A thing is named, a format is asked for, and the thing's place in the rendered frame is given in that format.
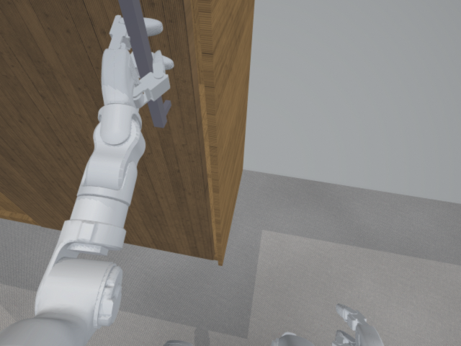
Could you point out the left robot hand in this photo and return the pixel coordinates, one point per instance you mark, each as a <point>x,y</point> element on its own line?
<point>120,73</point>

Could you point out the handle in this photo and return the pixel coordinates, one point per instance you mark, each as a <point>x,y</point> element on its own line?
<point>136,30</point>

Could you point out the wardrobe door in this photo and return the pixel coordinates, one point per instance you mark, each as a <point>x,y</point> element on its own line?
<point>7,205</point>
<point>50,95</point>

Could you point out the right robot hand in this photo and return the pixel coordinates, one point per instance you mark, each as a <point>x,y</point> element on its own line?
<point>365,335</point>

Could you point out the left robot upper arm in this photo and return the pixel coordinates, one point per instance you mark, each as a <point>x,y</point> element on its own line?
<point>79,296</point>

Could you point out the left robot forearm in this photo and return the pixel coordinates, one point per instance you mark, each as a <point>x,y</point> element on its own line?
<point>105,193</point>

